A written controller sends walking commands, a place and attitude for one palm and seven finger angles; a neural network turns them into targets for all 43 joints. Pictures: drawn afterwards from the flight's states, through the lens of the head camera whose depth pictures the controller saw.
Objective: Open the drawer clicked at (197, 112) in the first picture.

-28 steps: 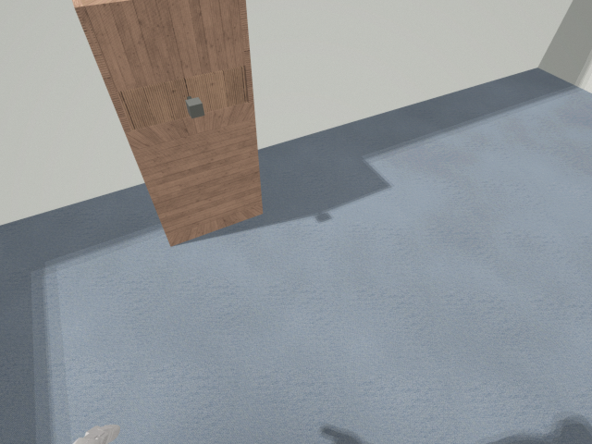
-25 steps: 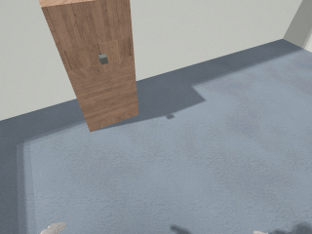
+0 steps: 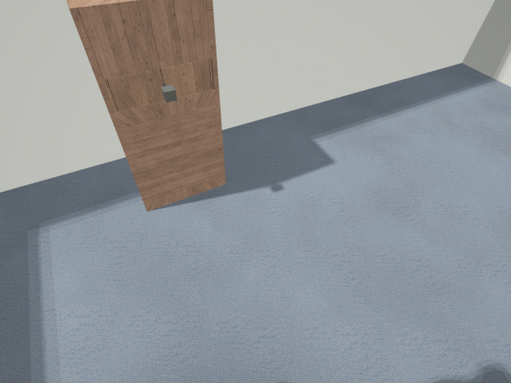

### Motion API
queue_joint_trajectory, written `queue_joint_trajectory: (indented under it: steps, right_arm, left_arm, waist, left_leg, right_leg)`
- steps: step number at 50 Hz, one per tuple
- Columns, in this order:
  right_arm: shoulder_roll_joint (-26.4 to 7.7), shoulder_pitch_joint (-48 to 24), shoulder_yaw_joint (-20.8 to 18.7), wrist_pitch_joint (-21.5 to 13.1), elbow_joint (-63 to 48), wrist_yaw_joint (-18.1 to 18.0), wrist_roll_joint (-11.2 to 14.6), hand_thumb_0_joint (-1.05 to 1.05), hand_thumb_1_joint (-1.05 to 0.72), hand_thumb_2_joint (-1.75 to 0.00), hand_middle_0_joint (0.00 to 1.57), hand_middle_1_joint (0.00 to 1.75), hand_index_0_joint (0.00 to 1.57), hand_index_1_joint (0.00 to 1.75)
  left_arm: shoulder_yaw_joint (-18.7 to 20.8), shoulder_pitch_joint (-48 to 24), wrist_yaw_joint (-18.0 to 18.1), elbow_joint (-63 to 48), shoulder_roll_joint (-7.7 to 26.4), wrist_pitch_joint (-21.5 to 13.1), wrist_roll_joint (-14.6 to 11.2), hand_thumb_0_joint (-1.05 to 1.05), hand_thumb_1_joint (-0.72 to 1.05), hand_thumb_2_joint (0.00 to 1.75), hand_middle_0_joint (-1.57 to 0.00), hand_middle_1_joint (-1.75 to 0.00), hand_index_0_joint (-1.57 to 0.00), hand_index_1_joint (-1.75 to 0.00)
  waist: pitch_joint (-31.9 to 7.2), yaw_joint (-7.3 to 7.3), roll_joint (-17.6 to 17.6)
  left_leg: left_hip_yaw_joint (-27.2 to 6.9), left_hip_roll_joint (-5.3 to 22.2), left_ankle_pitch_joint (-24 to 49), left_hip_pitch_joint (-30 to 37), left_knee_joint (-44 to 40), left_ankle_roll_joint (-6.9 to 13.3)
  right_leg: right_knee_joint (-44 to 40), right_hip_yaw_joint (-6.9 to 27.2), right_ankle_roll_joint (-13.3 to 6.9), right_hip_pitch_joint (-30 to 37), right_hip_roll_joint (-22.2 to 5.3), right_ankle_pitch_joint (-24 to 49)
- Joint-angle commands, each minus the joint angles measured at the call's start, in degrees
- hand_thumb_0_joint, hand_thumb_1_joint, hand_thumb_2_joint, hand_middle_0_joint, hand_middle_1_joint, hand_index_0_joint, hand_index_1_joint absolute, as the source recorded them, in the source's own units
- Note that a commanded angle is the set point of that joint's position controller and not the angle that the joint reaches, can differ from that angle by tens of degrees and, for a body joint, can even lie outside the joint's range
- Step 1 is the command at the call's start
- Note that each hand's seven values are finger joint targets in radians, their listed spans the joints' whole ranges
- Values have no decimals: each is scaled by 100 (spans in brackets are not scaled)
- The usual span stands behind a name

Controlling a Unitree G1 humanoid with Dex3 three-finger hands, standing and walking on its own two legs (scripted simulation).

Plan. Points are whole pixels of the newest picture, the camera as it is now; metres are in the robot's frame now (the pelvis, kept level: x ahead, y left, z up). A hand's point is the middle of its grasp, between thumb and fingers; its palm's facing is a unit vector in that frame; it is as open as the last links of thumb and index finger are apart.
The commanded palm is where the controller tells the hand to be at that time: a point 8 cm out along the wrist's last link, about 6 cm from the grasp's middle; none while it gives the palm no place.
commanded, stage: stand and wait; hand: left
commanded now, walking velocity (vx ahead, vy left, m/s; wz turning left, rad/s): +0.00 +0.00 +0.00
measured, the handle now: (167, 90) +1.07 +0.40 -0.13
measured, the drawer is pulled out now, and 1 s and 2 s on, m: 0.00 0.00 0.00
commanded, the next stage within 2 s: look at it before walking up in 0.28 s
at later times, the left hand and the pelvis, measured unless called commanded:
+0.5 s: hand out of the picture +0.06 +0.24 -0.15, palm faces -0.02 -0.94 -0.33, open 7.4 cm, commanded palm none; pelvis -0.01 +0.00 +0.00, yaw +0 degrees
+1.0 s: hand out of the picture +0.07 +0.25 -0.16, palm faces -0.03 -0.94 -0.33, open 7.4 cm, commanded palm none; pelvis +0.00 +0.00 +0.00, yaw +0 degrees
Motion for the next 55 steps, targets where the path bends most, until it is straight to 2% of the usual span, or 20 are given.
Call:
queue_joint_trajectory:
  steps: [1, 10, 25, 35, 42, 49, 51, 52, 55]
  right_arm:
    - [-1126, -343, -260, -192, -347, -59, 25, 0, -90, -90, 20, 30, 20, 30]
    - [-1158, -270, -243, -198, -158, -46, 34, 0, -90, -90, 20, 30, 20, 30]
    - [-1139, -238, -247, -202, -93, -33, 28, 0, -90, -90, 20, 30, 20, 30]
    - [-1131, -250, -249, -198, -83, -26, 35, 0, -90, -90, 20, 30, 20, 30]
    - [-1150, -260, -246, -216, -78, -40, 48, 0, -90, -90, 20, 30, 20, 30]
    - [-1153, -288, -242, -217, -81, -46, 46, 0, -90, -90, 20, 30, 20, 30]
    - [-532, 40, -110, -138, 55, -38, -2, 0, -90, -90, 20, 30, 20, 30]
    - [-456, 201, -110, -98, 67, -31, -13, 0, -90, -90, 20, 30, 20, 30]
    - [-653, 305, -230, -47, -64, -25, -50, 0, -90, -90, 20, 30, 20, 30]
  left_arm:
    - [222, -393, 67, -362, 1156, -186, -5, 0, 90, 90, -20, -30, -20, -30]
    - [209, -396, 62, -213, 1160, -178, 3, 0, 90, 90, -20, -30, -20, -30]
    - [205, -380, 57, -168, 1143, -195, 13, 0, 90, 90, -20, -30, -20, -30]
    - [204, -371, 55, -164, 1165, -212, 14, 0, 90, 90, -20, -30, -20, -30]
    - [213, -338, 62, -157, 1153, -224, 9, 0, 90, 90, -20, -30, -20, -30]
    - [205, -345, 70, -134, 1158, -228, 9, 0, 90, 90, -20, -30, -20, -30]
    - [96, 5, 79, -1, 539, -110, 7, 0, 90, 90, -20, -30, -20, -30]
    - [92, 148, 61, 12, 465, -52, 20, 0, 90, 90, -20, -30, -20, -30]
    - [186, 213, -60, -184, 501, 42, 68, 0, 90, 90, -20, -30, -20, -30]
  waist:
    - [-383, -35, 29]
    - [-225, -22, 30]
    - [-184, -26, 22]
    - [-251, -37, 16]
    - [-453, -23, 54]
    - [-452, -33, 37]
    - [-503, -34, 36]
    - [-480, -30, 64]
    - [222, -48, 242]
  left_leg:
    - [-455, 618, 918, 65, -439, 229]
    - [-501, 650, 608, -38, -619, 223]
    - [-514, 640, 529, -25, -657, 208]
    - [-495, 641, 606, 19, -623, 194]
    - [-498, 684, 1033, 135, -563, 202]
    - [-474, 691, 1229, 207, -577, 197]
    - [-254, 682, 669, 294, -411, 94]
    - [-193, 689, 109, 296, -328, 101]
    - [-396, 871, -1573, -91, -578, 255]
  right_leg:
    - [-532, 581, -204, 80, -641, 937]
    - [-663, 592, -174, 1, -609, 501]
    - [-760, 657, -173, -127, -610, 367]
    - [-790, 668, -176, -85, -629, 455]
    - [-670, 586, -173, 117, -641, 1000]
    - [-655, 565, -169, 172, -659, 1259]
    - [-556, 585, -116, 72, -574, 700]
    - [-499, 631, -134, -78, -513, 97]
    - [-265, 673, -205, -866, -229, -1291]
